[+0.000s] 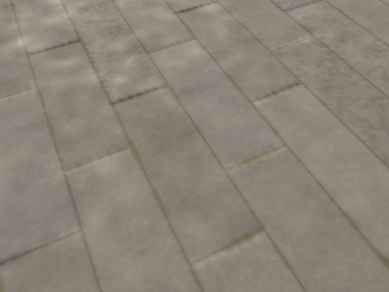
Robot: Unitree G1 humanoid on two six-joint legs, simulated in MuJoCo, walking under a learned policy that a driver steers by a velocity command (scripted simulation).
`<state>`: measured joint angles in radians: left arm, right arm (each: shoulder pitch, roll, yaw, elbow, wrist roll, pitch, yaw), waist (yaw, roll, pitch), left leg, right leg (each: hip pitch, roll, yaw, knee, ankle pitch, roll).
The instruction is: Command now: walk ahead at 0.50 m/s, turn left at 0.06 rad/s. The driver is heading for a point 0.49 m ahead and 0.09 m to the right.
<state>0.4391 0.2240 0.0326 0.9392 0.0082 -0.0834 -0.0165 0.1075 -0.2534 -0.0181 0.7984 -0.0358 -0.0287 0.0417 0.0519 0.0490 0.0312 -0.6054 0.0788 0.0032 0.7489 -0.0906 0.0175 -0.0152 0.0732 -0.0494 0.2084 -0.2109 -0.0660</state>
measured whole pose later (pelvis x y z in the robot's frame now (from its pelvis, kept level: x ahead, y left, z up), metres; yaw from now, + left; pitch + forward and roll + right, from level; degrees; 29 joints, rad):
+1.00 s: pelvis +0.43 -0.01 -0.01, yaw -15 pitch -1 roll +0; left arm 0.22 0.19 0.01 0.97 0.03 -0.04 0.01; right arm 0.23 -0.19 -0.03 0.97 -0.02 0.02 -0.03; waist 0.00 0.03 0.06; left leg -0.41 0.06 -0.01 0.77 -0.33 -0.01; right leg -0.24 0.07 -0.08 0.37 -0.13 -0.11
